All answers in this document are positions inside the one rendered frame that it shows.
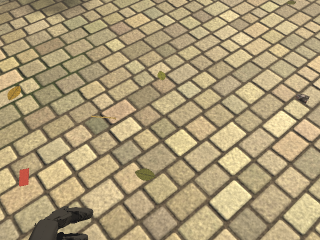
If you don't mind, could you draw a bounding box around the robot left hand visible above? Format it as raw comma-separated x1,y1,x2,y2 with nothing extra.
28,206,93,240

